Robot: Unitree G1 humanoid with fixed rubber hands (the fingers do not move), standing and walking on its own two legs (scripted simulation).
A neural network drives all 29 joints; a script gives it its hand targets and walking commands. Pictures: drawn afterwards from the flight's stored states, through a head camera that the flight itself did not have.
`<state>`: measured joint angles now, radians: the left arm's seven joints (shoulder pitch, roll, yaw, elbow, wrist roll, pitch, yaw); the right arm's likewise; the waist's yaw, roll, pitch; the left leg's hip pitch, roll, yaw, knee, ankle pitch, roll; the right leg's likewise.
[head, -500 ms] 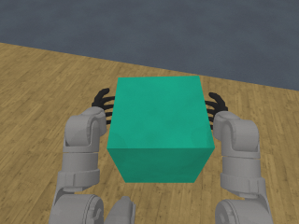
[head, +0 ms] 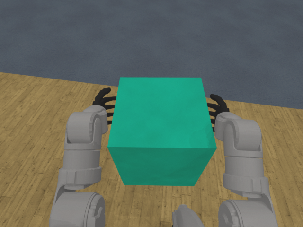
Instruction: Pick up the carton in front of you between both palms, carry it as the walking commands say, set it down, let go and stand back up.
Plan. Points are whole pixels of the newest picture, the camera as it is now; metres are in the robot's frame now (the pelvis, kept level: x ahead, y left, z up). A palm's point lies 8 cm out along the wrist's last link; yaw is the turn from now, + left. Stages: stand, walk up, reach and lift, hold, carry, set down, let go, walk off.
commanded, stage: carry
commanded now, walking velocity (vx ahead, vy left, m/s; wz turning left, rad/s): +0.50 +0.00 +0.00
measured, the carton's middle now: (159, 135) +0.36 -0.02 +0.02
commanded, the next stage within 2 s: none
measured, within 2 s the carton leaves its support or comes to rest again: neither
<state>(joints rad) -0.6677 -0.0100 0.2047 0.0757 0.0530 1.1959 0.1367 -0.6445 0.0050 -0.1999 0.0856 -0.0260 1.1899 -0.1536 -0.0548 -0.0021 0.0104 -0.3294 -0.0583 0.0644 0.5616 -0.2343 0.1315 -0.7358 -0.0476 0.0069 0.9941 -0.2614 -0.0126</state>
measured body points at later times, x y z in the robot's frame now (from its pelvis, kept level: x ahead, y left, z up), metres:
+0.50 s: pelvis +0.28 -0.05 -0.04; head +0.34 -0.05 +0.41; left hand +0.65 +0.13 +0.05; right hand +0.67 -0.17 +0.04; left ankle +0.35 +0.11 -0.69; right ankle +0.27 -0.09 -0.76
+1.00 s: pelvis +0.57 +0.00 -0.06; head +0.62 +0.01 +0.39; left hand +0.95 +0.14 +0.02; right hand +0.94 -0.16 +0.02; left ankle +0.57 +0.05 -0.79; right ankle +0.62 -0.15 -0.72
